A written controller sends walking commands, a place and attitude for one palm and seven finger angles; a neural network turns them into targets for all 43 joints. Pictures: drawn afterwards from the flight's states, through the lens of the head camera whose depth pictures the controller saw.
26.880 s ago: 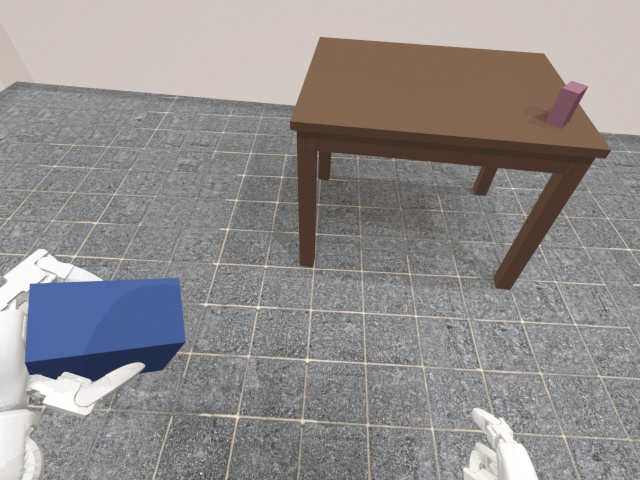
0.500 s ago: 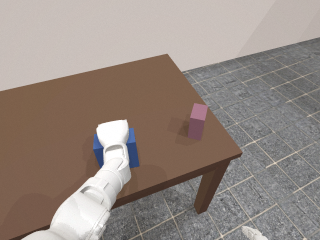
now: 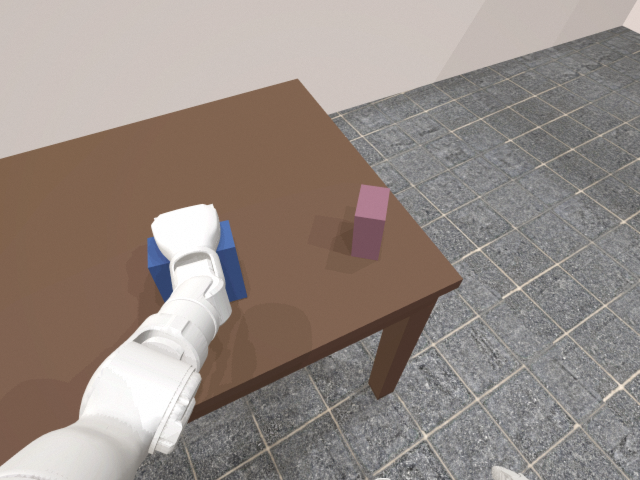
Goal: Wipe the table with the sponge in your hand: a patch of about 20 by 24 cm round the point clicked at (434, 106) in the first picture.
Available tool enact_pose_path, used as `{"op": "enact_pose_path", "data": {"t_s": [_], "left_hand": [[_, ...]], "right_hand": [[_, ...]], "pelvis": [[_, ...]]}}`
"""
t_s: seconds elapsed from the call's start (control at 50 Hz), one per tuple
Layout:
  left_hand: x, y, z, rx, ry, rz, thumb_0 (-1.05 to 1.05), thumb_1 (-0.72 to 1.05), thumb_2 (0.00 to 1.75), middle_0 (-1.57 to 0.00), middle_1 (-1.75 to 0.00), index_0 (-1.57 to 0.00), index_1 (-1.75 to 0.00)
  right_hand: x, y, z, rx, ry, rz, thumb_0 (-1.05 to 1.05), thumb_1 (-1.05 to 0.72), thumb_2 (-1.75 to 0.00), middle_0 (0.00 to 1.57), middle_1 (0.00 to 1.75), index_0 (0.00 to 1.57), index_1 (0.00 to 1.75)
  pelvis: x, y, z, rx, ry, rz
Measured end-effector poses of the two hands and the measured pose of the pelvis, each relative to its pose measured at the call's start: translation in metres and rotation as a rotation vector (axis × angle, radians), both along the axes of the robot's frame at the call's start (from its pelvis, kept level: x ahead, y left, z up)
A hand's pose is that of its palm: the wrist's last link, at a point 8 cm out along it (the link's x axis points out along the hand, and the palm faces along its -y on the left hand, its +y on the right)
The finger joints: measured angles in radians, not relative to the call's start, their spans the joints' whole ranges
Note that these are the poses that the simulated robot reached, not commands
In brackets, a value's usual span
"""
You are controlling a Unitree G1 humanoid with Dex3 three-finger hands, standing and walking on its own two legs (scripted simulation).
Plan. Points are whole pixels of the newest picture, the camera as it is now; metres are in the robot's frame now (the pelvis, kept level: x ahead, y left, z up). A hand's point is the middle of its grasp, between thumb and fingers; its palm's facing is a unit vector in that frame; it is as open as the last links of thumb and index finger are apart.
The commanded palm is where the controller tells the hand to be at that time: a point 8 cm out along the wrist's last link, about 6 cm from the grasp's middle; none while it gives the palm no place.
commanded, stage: wipe forward along the third lane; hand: left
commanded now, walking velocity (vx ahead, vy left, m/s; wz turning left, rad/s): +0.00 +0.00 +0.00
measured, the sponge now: (202, 277) +0.42 +0.18 -0.04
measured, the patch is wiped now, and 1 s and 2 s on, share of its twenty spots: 0.90 1.00 1.00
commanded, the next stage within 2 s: wipe back along the third lane in 0.60 s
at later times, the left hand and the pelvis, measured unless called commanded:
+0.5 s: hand (185, 227) +0.48 +0.21 +0.01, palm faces -0.12 +0.00 -0.99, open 10.1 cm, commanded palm +0.47 +0.21 +0.04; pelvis +0.02 +0.02 +0.00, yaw -1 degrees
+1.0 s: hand (182, 221) +0.49 +0.22 +0.00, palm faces -0.08 +0.02 -1.00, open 10.2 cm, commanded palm +0.45 +0.19 +0.04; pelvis +0.03 +0.03 +0.00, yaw -1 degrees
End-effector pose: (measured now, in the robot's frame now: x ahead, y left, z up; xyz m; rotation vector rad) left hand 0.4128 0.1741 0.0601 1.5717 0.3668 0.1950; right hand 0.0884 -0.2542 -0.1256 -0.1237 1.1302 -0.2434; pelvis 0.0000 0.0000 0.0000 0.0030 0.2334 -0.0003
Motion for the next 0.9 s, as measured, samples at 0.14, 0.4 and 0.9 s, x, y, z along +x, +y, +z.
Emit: {"op": "enact_pose_path", "data": {"t_s": [0.14,0.4,0.9], "left_hand": [[0.014,0.007,0.001,-0.002,0.002,0.007,0.00,-0.54,1.05,-0.74,-1.31,-0.77,-1.33],[0.044,0.022,0.002,-0.002,0.007,0.012,0.01,-0.54,1.05,-0.74,-1.31,-0.77,-1.33],[0.069,0.036,-0.002,0.022,-0.023,0.001,0.01,-0.54,1.05,-0.73,-1.31,-0.76,-1.34]], "right_hand": [[0.004,0.005,0.001,-0.003,-0.002,0.001,0.00,-0.91,-0.90,0.20,0.30,0.20,0.30],[-0.005,0.011,0.001,-0.023,0.049,-0.015,0.00,-0.91,-0.90,0.20,0.30,0.20,0.30],[-0.043,0.031,-0.004,0.004,0.164,-0.060,0.00,-0.91,-0.90,0.20,0.30,0.20,0.30]], "pelvis": [[0.004,0.004,-0.001,-0.005,0.019,0.000],[0.013,0.016,-0.003,-0.015,0.058,-0.004],[0.021,0.034,-0.008,-0.030,0.106,-0.016]]}}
